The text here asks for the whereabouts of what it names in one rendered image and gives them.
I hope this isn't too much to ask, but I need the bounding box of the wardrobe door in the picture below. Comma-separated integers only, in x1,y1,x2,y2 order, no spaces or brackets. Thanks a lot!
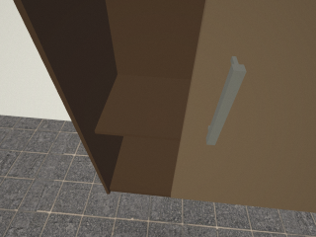
171,0,316,213

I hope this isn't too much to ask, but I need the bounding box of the handle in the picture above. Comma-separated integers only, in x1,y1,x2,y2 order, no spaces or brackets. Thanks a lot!
205,56,247,145

